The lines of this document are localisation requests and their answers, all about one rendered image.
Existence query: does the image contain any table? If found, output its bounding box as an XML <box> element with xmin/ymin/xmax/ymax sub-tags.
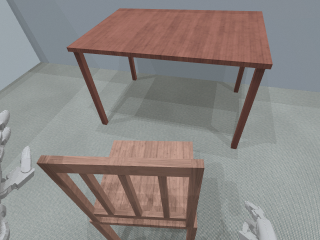
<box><xmin>66</xmin><ymin>8</ymin><xmax>273</xmax><ymax>149</ymax></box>

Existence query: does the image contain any chair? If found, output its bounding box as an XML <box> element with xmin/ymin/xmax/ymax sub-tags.
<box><xmin>37</xmin><ymin>140</ymin><xmax>205</xmax><ymax>240</ymax></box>

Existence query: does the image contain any right robot hand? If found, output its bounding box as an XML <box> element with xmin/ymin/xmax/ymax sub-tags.
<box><xmin>239</xmin><ymin>201</ymin><xmax>278</xmax><ymax>240</ymax></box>

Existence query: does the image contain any robot left forearm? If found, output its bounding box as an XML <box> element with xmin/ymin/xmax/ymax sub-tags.
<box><xmin>0</xmin><ymin>203</ymin><xmax>10</xmax><ymax>240</ymax></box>

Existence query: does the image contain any left robot hand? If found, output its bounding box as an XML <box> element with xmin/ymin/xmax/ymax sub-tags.
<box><xmin>0</xmin><ymin>110</ymin><xmax>35</xmax><ymax>204</ymax></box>

